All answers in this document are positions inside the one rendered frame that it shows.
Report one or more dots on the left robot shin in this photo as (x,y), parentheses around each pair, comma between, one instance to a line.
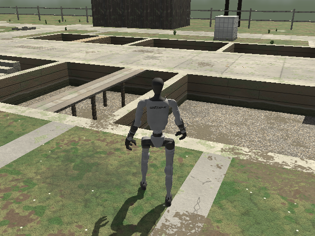
(144,168)

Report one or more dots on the robot right forearm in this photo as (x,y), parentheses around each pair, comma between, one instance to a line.
(182,127)

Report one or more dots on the right robot shin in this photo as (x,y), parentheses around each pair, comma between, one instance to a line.
(168,183)

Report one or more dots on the robot shin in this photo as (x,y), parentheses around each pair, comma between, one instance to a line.
(168,183)
(144,168)

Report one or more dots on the robot left hand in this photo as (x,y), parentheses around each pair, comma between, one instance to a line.
(127,143)

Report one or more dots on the robot right upper arm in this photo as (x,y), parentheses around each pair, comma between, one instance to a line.
(175,110)

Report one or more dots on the robot left forearm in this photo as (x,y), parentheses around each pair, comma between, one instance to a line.
(132,131)

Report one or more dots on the robot right hand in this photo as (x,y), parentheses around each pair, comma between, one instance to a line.
(179,133)

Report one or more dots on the robot left upper arm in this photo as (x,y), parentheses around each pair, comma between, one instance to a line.
(139,112)

